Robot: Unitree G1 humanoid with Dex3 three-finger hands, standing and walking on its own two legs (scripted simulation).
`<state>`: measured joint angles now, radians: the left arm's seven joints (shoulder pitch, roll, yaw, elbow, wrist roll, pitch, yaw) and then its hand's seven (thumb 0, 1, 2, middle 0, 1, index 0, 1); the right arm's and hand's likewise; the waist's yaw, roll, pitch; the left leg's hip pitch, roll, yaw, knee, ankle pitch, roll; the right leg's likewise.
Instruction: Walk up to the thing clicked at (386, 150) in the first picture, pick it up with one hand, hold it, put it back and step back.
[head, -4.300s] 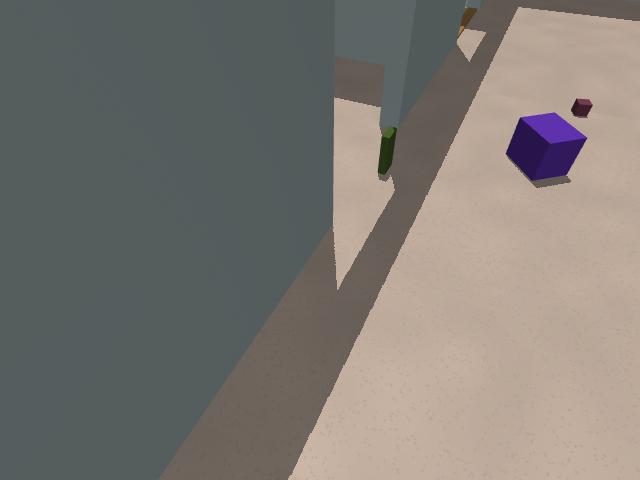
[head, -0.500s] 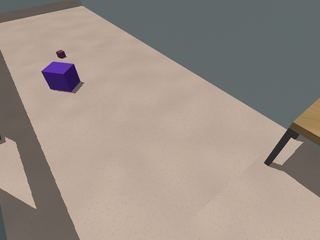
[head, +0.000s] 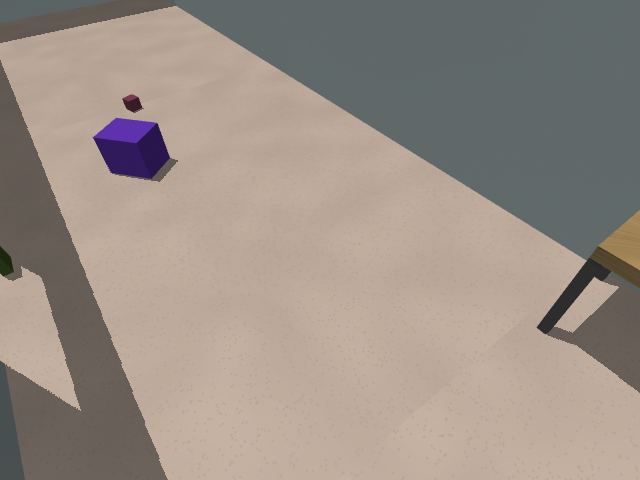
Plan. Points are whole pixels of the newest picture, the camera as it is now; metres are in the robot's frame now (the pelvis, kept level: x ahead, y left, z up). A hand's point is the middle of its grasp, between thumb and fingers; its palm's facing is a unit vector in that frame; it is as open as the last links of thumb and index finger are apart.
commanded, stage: stand
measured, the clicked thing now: out of the picture +1.10 +1.40 -0.67
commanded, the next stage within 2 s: walk up in 1.74 s
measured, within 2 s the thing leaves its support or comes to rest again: neither
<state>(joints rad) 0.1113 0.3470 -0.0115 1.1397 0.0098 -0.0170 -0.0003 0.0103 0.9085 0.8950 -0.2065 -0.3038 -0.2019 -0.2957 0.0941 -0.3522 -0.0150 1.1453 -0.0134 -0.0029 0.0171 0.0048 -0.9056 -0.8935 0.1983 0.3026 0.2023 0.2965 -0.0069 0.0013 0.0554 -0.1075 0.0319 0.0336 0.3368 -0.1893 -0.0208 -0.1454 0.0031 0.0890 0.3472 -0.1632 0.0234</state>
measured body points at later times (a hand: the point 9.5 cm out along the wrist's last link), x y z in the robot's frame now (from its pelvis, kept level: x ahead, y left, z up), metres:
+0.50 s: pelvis +0.01 +0.00 +0.00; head +0.02 +0.01 +0.45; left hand +0.09 +0.31 -0.13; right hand +0.08 -0.30 -0.13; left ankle +0.00 +0.13 -0.75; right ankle +0.02 -0.14 -0.75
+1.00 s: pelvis +0.01 +0.01 +0.00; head +0.02 +0.01 +0.45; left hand +0.09 +0.31 -0.13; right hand +0.10 -0.29 -0.13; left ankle +0.00 +0.13 -0.75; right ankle +0.02 -0.14 -0.75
